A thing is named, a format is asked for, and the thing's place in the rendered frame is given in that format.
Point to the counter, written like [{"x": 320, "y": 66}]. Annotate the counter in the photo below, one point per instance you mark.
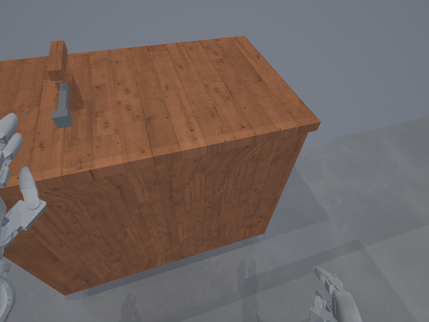
[{"x": 174, "y": 150}]

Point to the robot left hand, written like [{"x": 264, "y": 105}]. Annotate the robot left hand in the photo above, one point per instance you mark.
[{"x": 24, "y": 213}]

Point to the tap lever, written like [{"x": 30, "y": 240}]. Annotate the tap lever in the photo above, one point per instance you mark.
[{"x": 62, "y": 117}]

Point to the robot right hand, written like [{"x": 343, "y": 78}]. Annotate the robot right hand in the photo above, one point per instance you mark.
[{"x": 340, "y": 308}]

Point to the left robot forearm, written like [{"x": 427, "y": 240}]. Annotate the left robot forearm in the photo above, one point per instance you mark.
[{"x": 7, "y": 291}]

